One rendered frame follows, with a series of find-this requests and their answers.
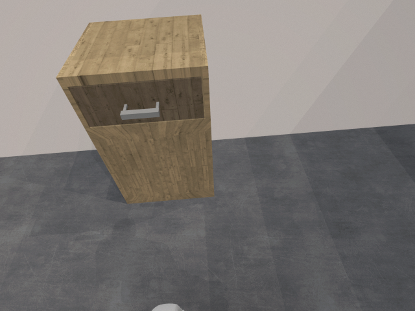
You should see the handle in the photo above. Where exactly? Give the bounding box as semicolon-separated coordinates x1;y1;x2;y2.
120;102;160;120

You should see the cabinet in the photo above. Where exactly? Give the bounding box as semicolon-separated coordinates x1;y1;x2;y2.
56;14;214;204

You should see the drawer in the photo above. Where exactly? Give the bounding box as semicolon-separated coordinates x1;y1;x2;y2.
70;76;204;127

